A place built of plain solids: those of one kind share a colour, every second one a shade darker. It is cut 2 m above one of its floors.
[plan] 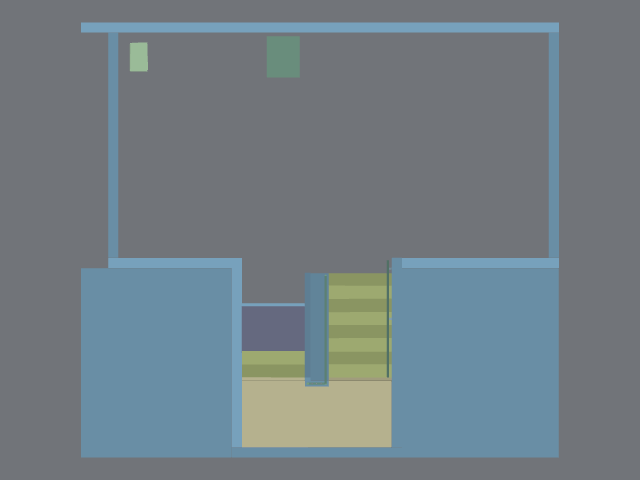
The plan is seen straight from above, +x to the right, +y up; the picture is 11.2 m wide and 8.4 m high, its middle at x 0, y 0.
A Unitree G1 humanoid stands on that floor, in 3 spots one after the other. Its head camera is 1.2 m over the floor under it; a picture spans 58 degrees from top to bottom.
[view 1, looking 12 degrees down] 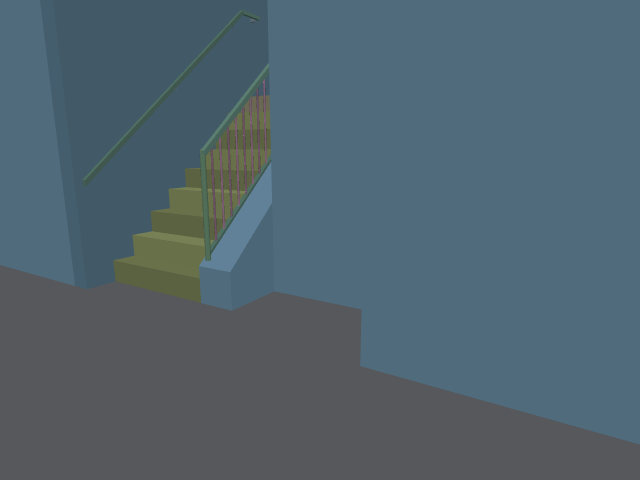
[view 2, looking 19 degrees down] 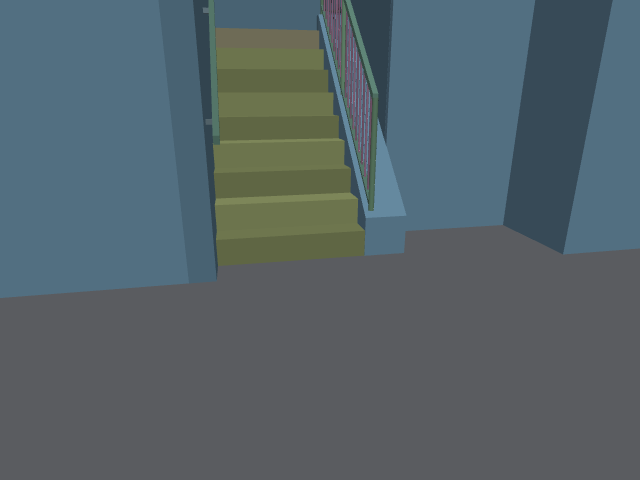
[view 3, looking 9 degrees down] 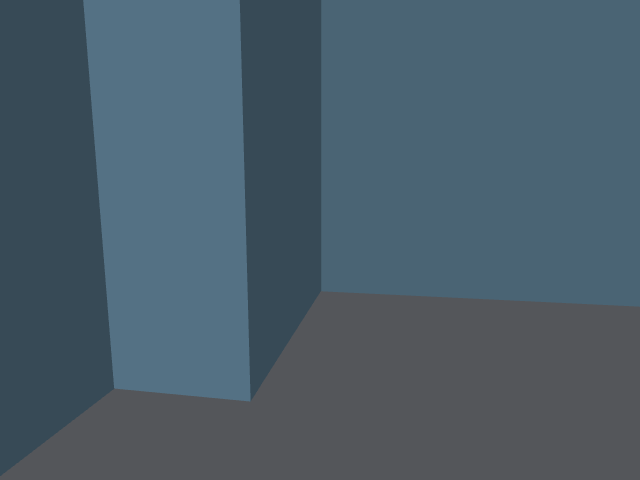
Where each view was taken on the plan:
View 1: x -2.32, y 1.72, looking -59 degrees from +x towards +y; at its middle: wall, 3.37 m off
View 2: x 1.08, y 2.41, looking -101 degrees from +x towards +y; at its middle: tread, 3.22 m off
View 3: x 0.66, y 0.42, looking -170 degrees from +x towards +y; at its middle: wall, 4.26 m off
